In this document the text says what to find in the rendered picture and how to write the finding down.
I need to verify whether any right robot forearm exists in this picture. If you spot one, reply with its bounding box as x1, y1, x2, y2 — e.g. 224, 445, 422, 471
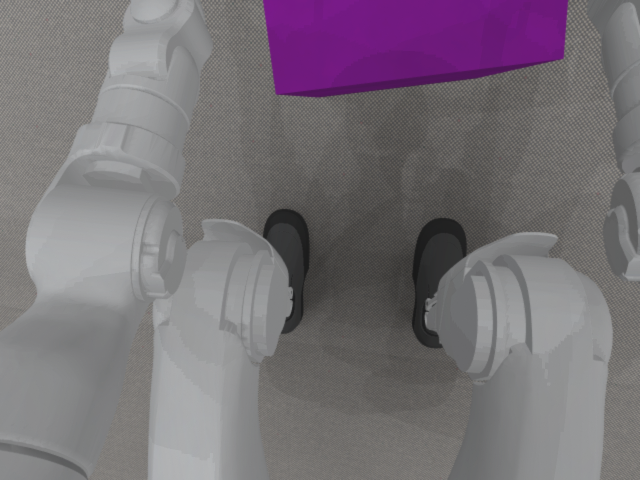
587, 0, 640, 174

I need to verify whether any robot left upper arm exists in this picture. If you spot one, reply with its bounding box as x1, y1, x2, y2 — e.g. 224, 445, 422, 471
0, 183, 187, 480

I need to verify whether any robot right upper arm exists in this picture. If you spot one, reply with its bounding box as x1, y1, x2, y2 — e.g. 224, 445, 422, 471
603, 167, 640, 283

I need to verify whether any carton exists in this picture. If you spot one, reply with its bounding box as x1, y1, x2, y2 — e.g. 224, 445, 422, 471
263, 0, 568, 97

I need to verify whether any left robot thigh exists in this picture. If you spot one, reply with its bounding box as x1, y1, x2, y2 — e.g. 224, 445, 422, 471
148, 240, 284, 480

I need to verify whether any robot left foot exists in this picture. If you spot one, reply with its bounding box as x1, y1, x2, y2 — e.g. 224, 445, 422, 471
263, 209, 310, 334

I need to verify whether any left robot forearm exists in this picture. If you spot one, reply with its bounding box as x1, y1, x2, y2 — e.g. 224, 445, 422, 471
25, 0, 213, 282

